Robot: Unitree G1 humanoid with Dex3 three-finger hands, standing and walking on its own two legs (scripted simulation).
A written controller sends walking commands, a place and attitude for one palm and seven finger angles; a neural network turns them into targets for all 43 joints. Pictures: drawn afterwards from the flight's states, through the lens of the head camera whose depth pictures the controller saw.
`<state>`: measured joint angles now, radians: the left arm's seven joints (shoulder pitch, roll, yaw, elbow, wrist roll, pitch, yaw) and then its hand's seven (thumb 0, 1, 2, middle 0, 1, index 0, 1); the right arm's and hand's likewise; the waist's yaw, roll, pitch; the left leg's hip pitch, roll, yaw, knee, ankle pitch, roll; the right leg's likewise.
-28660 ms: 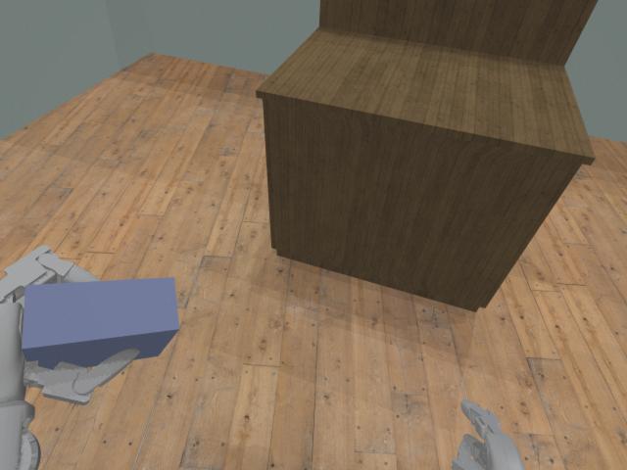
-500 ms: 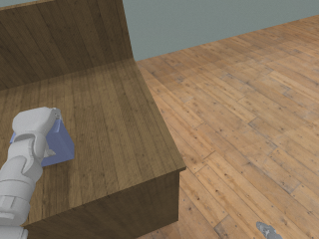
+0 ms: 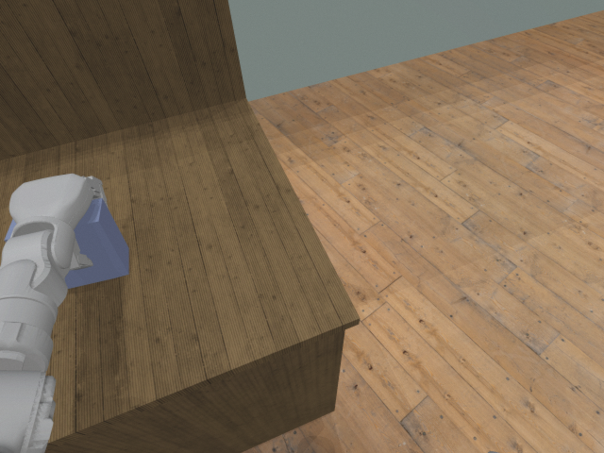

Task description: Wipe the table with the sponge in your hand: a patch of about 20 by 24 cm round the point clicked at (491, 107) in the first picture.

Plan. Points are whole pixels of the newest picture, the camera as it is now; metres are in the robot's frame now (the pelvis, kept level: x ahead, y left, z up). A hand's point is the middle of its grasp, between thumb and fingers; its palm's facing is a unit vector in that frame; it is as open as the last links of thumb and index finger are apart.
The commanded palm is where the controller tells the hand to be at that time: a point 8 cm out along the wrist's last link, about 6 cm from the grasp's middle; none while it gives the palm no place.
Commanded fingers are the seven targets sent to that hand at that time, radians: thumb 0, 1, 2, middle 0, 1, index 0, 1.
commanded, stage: slide across to the middle lane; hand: left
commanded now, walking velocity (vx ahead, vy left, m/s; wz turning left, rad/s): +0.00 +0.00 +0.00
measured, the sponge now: (81, 254) +0.37 +0.36 +0.03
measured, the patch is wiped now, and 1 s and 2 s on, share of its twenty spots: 0.45 0.60 0.65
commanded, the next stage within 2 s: wipe back along the middle lane in 0.76 s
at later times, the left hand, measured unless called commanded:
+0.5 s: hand (108, 204) +0.43 +0.32 +0.08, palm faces -0.04 -0.01 -1.00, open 9.4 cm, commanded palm +0.40 +0.30 +0.13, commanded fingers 0.00 0.10 1.30 -1.20 -1.60 -1.20 -1.60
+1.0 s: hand (139, 204) +0.43 +0.27 +0.08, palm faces -0.02 -0.04 -1.00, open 9.4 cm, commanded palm +0.40 +0.26 +0.12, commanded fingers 0.00 0.10 1.30 -1.20 -1.60 -1.20 -1.60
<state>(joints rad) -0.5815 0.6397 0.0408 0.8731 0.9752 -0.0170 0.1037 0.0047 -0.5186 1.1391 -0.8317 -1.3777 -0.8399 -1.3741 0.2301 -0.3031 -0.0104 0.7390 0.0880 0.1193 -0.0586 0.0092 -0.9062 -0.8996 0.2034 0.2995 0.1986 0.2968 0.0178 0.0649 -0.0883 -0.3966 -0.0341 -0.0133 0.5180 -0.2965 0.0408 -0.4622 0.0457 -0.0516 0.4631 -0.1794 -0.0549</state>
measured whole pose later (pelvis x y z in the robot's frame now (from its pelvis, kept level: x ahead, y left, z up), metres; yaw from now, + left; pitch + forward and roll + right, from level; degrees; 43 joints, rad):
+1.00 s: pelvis +0.04 +0.02 +0.00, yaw +1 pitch +8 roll -1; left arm -0.55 0.37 -0.21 0.56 0.96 0.38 0.12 0.00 -0.47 1.13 -0.77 -1.45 -0.78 -1.44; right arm 0.08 -0.28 0.03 0.72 0.07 0.18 -0.02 0.01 -0.91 -0.90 0.20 0.30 0.20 0.30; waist 0.06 0.08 -0.09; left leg -0.25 -0.06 -0.03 0.44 -0.32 0.06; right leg -0.32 0.02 -0.06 0.42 -0.23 -0.03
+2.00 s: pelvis +0.03 +0.02 +0.00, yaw +0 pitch +3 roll -1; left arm -0.18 0.32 -0.29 0.12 0.97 0.54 0.16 0.03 -0.43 1.11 -0.71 -1.49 -0.75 -1.46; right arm 0.03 -0.28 0.03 0.66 0.09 0.18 0.03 0.01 -0.91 -0.90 0.20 0.30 0.20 0.30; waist 0.09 0.10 -0.09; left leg -0.18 -0.05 0.00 0.46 -0.33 0.06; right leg -0.28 0.03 -0.03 0.47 -0.25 -0.04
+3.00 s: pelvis +0.01 +0.00 +0.00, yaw -1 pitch -1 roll +0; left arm -0.08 0.28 -0.42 -0.05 0.97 0.62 0.12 0.01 -0.45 1.10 -0.73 -1.47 -0.80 -1.38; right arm 0.00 -0.26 0.03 0.67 0.09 0.19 0.05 0.01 -0.91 -0.90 0.20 0.30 0.20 0.30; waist 0.11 0.12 -0.05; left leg -0.13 -0.05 0.01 0.46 -0.31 0.04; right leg -0.24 0.04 -0.02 0.50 -0.24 -0.05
